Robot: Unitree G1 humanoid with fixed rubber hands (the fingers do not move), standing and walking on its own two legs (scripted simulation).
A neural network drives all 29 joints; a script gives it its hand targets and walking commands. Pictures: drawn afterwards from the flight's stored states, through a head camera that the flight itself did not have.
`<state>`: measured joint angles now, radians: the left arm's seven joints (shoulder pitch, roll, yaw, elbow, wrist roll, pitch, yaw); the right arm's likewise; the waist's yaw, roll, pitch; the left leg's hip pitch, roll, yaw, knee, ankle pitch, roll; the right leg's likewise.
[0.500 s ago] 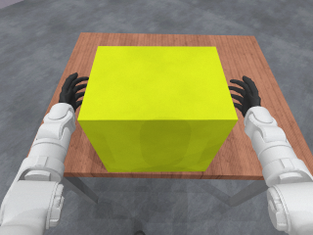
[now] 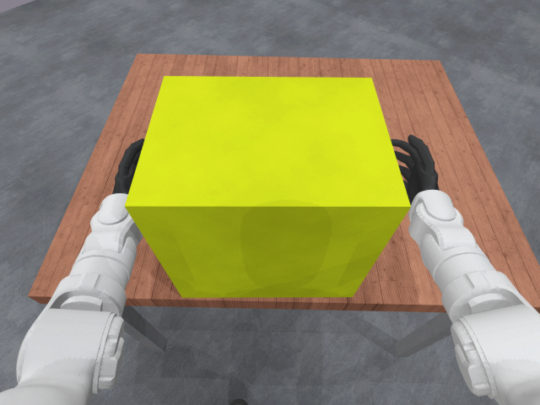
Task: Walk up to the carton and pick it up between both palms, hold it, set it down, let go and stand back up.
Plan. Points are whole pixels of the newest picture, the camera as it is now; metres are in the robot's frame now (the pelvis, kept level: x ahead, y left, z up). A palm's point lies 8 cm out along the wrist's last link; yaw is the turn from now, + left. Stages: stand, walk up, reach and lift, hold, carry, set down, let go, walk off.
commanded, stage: reach and lift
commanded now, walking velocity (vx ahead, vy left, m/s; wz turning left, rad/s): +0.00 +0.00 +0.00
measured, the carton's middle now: (267, 198) +0.43 +0.06 +0.03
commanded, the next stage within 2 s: none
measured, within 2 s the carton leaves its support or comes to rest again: leaves its support in 2.00 s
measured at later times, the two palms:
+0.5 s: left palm (140, 189) +0.41 +0.25 +0.06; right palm (400, 191) +0.43 -0.14 +0.07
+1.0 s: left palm (140, 189) +0.41 +0.25 +0.06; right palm (401, 189) +0.43 -0.14 +0.07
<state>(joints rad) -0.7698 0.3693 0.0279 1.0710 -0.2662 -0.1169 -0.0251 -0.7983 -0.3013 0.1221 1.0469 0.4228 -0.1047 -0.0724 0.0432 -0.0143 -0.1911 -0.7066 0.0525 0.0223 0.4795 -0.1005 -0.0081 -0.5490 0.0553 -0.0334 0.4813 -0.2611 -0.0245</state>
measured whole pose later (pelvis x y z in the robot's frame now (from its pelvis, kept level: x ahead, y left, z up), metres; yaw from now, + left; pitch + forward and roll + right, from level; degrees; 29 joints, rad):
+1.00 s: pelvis +0.00 +0.01 +0.01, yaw +0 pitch +16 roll -2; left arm -0.80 0.26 0.16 1.17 -0.09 -0.21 0.00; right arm -0.80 -0.16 -0.13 1.10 0.12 -0.15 -0.05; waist 0.04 -0.01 -0.16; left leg -0.62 0.04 0.03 0.43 -0.09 0.00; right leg -0.45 0.04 -0.03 0.42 -0.24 -0.02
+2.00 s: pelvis +0.01 +0.01 +0.02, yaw +0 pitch +14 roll -1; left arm -0.74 0.21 0.23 1.14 0.01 -0.27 -0.01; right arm -0.69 -0.11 -0.31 1.03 -0.15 -0.24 -0.01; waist 0.06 -0.04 -0.15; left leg -0.48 0.03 0.04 0.27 -0.03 0.00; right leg -0.32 0.03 -0.02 0.26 -0.17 -0.01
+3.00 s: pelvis +0.01 +0.00 +0.02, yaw +0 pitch +1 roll +0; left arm -0.62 0.16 0.23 0.53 0.03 0.29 0.02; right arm -0.67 -0.24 0.00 0.73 0.24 0.12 -0.10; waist 0.01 -0.04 -0.10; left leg -0.23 0.02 0.05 0.25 -0.05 0.00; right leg -0.09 0.02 -0.01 0.29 -0.22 -0.02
